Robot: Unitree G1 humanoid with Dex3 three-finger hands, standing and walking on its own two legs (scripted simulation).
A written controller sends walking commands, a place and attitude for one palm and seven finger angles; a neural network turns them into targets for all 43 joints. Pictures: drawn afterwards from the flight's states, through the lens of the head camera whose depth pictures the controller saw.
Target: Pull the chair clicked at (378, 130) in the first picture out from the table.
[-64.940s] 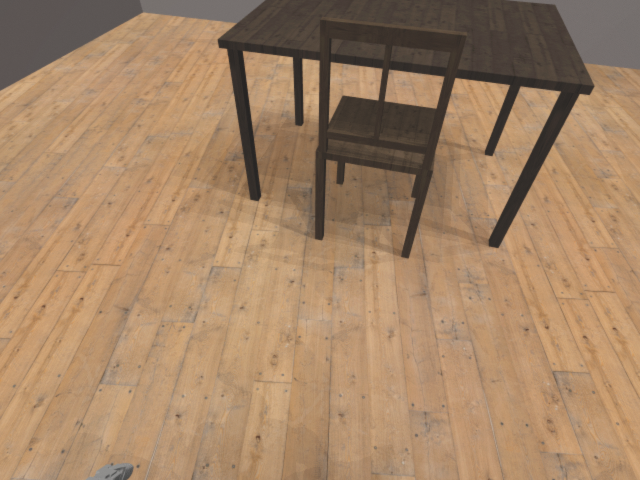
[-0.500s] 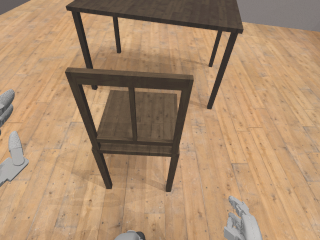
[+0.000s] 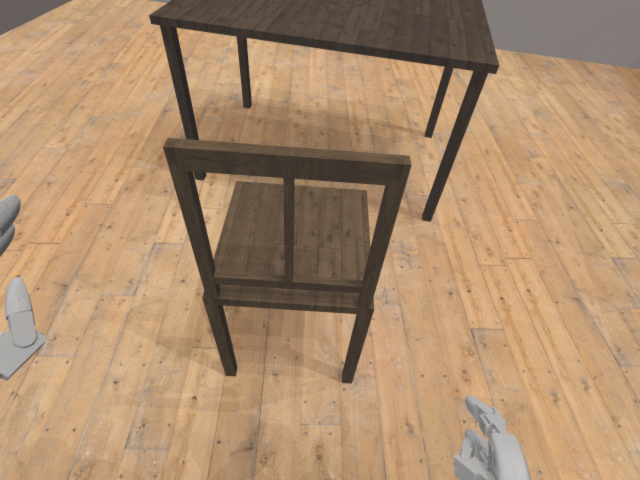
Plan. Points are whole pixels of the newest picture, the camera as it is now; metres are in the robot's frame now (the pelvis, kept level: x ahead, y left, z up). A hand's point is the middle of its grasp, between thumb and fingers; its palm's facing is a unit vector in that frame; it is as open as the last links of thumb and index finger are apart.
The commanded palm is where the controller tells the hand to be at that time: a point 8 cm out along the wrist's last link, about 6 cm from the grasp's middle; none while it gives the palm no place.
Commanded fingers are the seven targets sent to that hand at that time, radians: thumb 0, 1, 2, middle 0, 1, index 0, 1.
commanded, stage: stop stepping back and stand still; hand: left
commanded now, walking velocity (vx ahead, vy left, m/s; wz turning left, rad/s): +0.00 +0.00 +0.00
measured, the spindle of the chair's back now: (289, 233) +0.57 +0.08 -0.08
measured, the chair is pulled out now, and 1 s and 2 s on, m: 0.71 0.71 0.71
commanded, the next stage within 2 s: let the arm hang, fingers relaxed in 0.02 s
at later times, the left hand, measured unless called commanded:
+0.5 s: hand out of the picture -0.01 +0.17 -0.18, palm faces +0.04 -0.99 -0.16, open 6.8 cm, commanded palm none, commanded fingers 0.00 0.90 0.90 -0.20 -0.30 -0.20 -0.30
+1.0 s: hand out of the picture -0.01 +0.14 -0.18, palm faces +0.03 -0.99 -0.17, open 7.3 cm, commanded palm none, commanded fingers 0.00 0.90 0.90 -0.20 -0.30 -0.20 -0.30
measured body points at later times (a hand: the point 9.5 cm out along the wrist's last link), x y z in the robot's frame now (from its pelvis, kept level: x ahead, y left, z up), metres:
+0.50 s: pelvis -0.02 -0.01 -0.01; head -0.01 +0.02 +0.44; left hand -0.01 +0.22 -0.17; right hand +0.01 -0.25 -0.14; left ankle +0.02 +0.10 -0.74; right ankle +0.01 -0.13 -0.74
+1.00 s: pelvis -0.01 -0.02 +0.00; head +0.00 -0.03 +0.45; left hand -0.01 +0.19 -0.16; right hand -0.02 -0.23 -0.17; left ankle +0.02 +0.10 -0.74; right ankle +0.01 -0.13 -0.74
